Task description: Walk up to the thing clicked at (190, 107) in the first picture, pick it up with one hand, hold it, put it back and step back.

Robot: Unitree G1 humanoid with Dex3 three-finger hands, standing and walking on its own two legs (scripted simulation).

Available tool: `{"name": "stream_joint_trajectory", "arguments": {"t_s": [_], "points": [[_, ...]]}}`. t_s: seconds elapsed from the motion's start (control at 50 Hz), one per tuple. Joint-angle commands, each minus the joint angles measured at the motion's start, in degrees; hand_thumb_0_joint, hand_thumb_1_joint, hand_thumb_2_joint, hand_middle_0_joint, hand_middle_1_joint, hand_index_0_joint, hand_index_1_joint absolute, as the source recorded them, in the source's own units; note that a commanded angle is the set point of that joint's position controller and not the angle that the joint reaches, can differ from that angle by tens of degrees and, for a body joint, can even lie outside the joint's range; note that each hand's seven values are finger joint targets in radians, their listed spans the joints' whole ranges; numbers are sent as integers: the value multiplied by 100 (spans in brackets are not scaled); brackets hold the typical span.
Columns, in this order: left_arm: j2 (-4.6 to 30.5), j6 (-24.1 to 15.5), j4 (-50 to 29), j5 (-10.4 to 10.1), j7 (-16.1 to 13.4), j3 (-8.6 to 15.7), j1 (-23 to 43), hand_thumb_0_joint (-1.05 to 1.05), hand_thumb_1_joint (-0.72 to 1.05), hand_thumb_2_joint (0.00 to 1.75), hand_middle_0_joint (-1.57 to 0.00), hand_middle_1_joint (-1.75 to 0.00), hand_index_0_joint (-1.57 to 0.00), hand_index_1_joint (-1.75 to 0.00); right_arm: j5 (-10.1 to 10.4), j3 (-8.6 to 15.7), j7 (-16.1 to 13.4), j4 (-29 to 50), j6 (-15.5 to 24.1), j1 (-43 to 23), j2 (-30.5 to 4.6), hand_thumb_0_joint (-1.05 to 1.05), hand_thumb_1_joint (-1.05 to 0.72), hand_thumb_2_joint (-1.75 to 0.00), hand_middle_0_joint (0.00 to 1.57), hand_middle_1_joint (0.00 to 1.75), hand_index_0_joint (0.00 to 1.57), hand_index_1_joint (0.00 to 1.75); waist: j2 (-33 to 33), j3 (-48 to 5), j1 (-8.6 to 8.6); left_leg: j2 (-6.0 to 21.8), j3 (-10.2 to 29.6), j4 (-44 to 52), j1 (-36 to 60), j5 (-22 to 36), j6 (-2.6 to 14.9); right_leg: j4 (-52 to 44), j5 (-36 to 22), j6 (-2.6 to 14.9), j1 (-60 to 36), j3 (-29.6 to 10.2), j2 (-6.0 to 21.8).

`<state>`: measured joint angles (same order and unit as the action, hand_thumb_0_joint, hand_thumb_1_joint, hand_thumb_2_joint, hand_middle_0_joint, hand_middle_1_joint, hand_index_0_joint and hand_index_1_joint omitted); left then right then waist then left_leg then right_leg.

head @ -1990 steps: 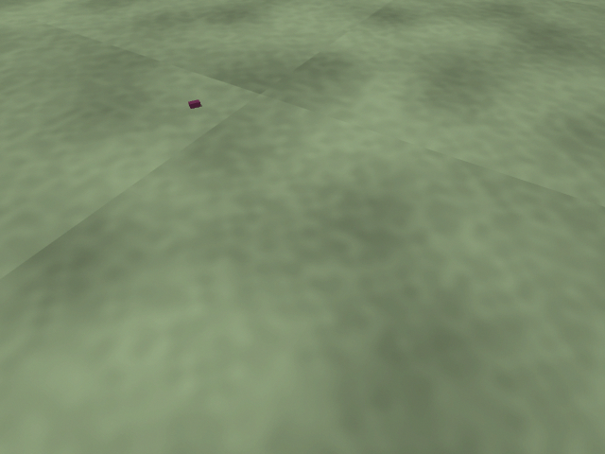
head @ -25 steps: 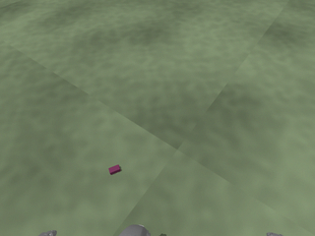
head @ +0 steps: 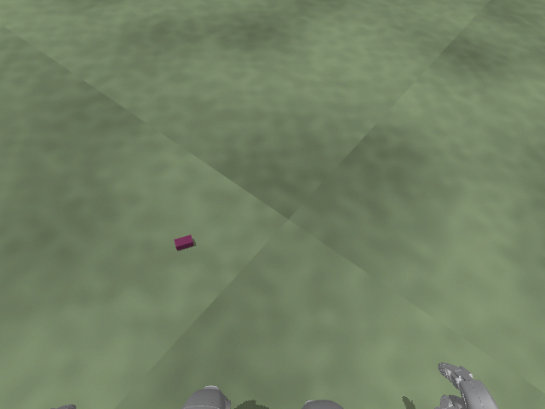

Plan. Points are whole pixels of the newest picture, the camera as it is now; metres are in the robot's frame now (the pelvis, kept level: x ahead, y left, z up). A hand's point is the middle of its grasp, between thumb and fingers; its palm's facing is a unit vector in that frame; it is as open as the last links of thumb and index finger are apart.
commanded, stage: step back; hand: left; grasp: from above
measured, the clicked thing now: (184, 242) +0.75 +0.34 -0.74
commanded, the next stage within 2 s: stand in 1.72 s
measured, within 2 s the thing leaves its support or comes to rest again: neither
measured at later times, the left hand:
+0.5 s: hand out of the picture -0.07 +0.26 -0.15, palm faces +0.10 -0.91 -0.41, open 7.4 cm
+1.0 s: hand out of the picture -0.26 +0.24 -0.13, palm faces +0.07 -0.91 -0.40, open 7.4 cm
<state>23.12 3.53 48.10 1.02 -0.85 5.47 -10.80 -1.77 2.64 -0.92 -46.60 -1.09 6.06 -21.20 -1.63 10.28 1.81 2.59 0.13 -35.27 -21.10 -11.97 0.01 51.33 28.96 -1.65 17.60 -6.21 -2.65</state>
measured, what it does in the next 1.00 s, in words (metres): walks backwards: right foot, then left foot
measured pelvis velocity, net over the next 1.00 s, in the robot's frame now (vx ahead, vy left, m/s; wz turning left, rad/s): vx -0.29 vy -0.03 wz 0.06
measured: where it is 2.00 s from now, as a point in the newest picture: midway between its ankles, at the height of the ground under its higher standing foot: outside the picture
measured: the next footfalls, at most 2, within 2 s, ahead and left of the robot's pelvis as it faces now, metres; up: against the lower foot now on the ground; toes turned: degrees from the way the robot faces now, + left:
right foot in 0.04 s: +0.00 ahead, -0.14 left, +0.00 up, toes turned +3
left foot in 0.42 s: -0.15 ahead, +0.09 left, +0.00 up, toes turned +4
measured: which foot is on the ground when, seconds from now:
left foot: down 0.00-0.08, up 0.10-0.40, down 0.42-0.80, up 0.82-1.00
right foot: up 0.00-0.02, down 0.04-0.44, up 0.46-0.74, down 0.76-1.00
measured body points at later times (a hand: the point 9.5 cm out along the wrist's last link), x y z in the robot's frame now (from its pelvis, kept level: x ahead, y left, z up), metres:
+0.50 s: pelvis -0.18 -0.02 -0.01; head -0.12 +0.00 +0.44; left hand -0.07 +0.31 -0.12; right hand -0.09 -0.32 -0.13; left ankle -0.19 +0.09 -0.72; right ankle -0.08 -0.14 -0.70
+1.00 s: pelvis -0.29 -0.03 +0.01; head -0.27 -0.05 +0.46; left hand -0.26 +0.28 -0.11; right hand -0.20 -0.35 -0.12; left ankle -0.29 +0.11 -0.71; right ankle -0.29 -0.16 -0.72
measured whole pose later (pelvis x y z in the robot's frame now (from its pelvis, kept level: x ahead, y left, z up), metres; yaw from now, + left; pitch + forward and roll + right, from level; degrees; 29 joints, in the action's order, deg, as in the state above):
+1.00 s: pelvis -0.29 -0.03 +0.01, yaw +3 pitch -2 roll +0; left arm 20.1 -1.1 55.7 2.8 0.4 3.6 -14.4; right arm -1.7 3.7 1.2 -55.2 -1.6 13.1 -23.1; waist 2.9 2.8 1.7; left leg 0.2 4.6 -42.0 -17.8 -24.9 -0.4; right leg 32.7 19.2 0.5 11.8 -0.8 -0.4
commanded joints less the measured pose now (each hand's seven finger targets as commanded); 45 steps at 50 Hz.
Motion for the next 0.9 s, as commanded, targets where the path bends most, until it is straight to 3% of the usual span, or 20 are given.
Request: {"name": "stream_joint_trajectory", "arguments": {"t_s": [0.0,0.02,0.04,0.06,0.08,0.1,0.16,0.28,0.36,0.4,0.42,0.44,0.46,0.52,0.64,0.72,0.76,0.78,0.8,0.88], "points": [[753,-260,-173,38,-10,206,-568,0,90,90,-20,-30,-20,-30,46,435,-41,337,-83,40,-1589,0,-90,-90,20,30,20,30,1390,-1641,-80,918,1039,143,1316,1863,999,-2656,-1298,139,-531,544,87],[844,-284,-40,80,-16,220,-748,0,90,90,-20,-30,-20,-30,89,416,-25,368,-129,-52,-1540,0,-90,-90,20,30,20,30,1247,-1674,11,736,973,24,774,1226,777,-2856,-1732,274,-939,507,107],[1196,-305,-55,156,1,319,-778,0,90,90,-20,-30,-20,-30,126,357,-12,424,-153,-42,-1318,0,-90,-90,20,30,20,30,400,-1474,10,188,896,-503,-244,42,461,-2766,-1610,469,-1168,-573,629],[1677,-300,-225,162,19,436,-535,0,90,90,-20,-30,-20,-30,134,255,-40,517,-155,36,-960,0,-90,-90,20,30,20,30,-1091,-1162,-16,-768,508,-1511,-1233,-1818,107,-3305,-988,913,-872,-2090,1725],[2183,-275,-447,202,1,498,-20,0,90,90,-20,-30,-20,-30,87,387,-147,493,-194,-193,-1204,0,-90,-90,20,30,20,30,-1570,-804,249,-727,887,-2887,-633,-2422,-29,-3740,-932,1850,891,-2962,2732],[2006,-302,-565,152,-32,470,400,0,90,90,-20,-30,-20,-30,115,487,-128,404,-196,-85,-1457,0,-90,-90,20,30,20,30,-1359,-415,3,-530,1181,-3453,-256,-2129,-1,-3911,-640,1837,1687,-2921,2741],[1214,-307,-681,126,-60,321,971,0,90,90,-20,-30,-20,-30,173,365,-64,1,-161,618,-1226,0,-90,-90,20,30,20,30,-485,-530,-419,-1050,1055,-3566,-544,-1224,-12,-3007,-1751,1021,604,-571,1345],[1142,-237,-593,166,-152,298,-17,0,90,90,-20,-30,-20,-30,68,234,-124,185,-51,394,-1026,0,-90,-90,20,30,20,30,-957,-1097,189,-698,605,-1941,-959,-1994,-205,-2410,-3436,1338,-1429,-703,1691],[1254,-162,-737,55,-186,269,296,0,90,90,-20,-30,-20,-30,2,320,-84,-17,-18,1059,-1082,0,-90,-90,20,30,20,30,-1087,-1672,-98,-291,291,455,274,-1137,49,-1697,-4177,1116,-1468,-624,1810],[1059,-72,-789,18,-140,97,226,0,90,90,-20,-30,-20,-30,-62,462,-54,-118,-17,1152,-1364,0,-90,-90,20,30,20,30,-145,-1637,-150,137,1069,1404,1323,531,299,-1010,-2908,559,-127,-141,1166],[823,-73,-793,-28,-145,50,194,0,90,90,-20,-30,-20,-30,-148,559,-16,1,-61,866,-1852,0,-90,-90,20,30,20,30,1347,-1445,-106,1301,2570,1517,1625,1555,813,178,-543,252,1201,605,208],[1034,-64,-825,-24,-234,166,565,0,90,90,-20,-30,-20,-30,-130,568,39,155,-85,602,-2184,0,-90,-90,20,30,20,30,1493,-1303,-321,1864,2834,1530,669,1661,1575,1102,892,164,981,293,-59],[1097,-67,-786,14,-253,172,716,0,90,90,-20,-30,-20,-30,-114,581,3,206,-34,356,-2184,0,-90,-90,20,30,20,30,1646,-1078,-365,2126,3087,1695,-64,1704,1839,1771,903,166,587,-105,41],[1031,-37,-449,-102,-165,169,236,0,90,90,-20,-30,-20,-30,-156,335,-65,332,-19,-212,-1413,0,-90,-90,20,30,20,30,784,-940,49,931,1236,1130,193,2392,1193,2521,70,239,872,-390,-349],[858,-344,-317,21,-56,51,168,0,90,90,-20,-30,-20,-30,-18,379,-2,94,32,497,-1320,0,-90,-90,20,30,20,30,1040,-1290,-414,954,1320,1020,1931,74,1284,-610,41,10,824,201,139],[854,-534,254,92,-48,96,-555,0,90,90,-20,-30,-20,-30,-48,411,86,92,-103,191,-1479,0,-90,-90,20,30,20,30,1140,-1282,-102,796,1020,629,730,-818,903,-3298,-912,327,-1000,584,19],[1393,-616,314,224,-62,255,-562,0,90,90,-20,-30,-20,-30,5,242,101,143,-66,285,-883,0,-90,-90,20,30,20,30,-443,-1099,-99,-56,420,-807,-1070,-1566,231,-3570,-200,768,-1707,-1873,1284],[1803,-594,95,206,-62,340,-89,0,90,90,-20,-30,-20,-30,-45,274,50,198,-62,-101,-1014,0,-90,-90,20,30,20,30,-634,-750,172,-190,619,-1194,-750,-1937,-3,-3769,1151,1471,-76,-2657,2300],[1849,-584,-4,215,-55,300,434,0,90,90,-20,-30,-20,-30,-38,397,48,62,-44,-135,-1256,0,-90,-90,20,30,20,30,-652,-213,30,-26,869,-1695,54,-1762,-56,-3922,1723,1650,1327,-2860,2506],[1214,-671,172,136,-27,173,329,0,90,90,-20,-30,-20,-30,44,313,151,-237,78,122,-1055,0,-90,-90,20,30,20,30,-559,-190,-94,-324,674,-1260,-454,-1005,-39,-3604,204,1006,-61,-1109,1333]]}}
